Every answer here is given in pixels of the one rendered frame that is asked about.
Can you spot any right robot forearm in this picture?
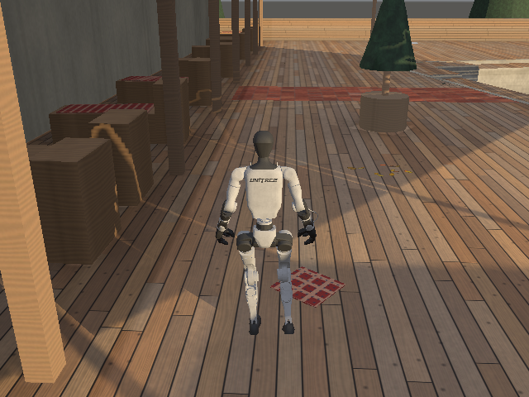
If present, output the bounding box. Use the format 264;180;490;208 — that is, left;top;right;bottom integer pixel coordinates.
297;199;314;231

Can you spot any robot left hand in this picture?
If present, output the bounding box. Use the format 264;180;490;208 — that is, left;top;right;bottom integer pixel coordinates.
215;228;235;245

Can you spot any left robot forearm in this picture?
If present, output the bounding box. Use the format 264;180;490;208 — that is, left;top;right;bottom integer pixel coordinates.
217;200;232;232

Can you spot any robot right upper arm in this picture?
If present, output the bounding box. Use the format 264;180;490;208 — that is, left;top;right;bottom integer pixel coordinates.
281;166;305;212

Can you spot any robot left upper arm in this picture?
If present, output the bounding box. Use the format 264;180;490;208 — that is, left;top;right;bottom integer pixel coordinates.
223;166;247;213

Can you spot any left robot thigh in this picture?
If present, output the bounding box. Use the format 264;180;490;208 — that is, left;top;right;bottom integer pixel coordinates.
236;231;259;285

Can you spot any humanoid robot torso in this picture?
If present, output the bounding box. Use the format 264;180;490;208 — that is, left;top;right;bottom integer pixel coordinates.
245;162;283;248

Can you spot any robot right hand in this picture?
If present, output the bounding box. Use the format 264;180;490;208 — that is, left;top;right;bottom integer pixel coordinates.
298;227;317;245

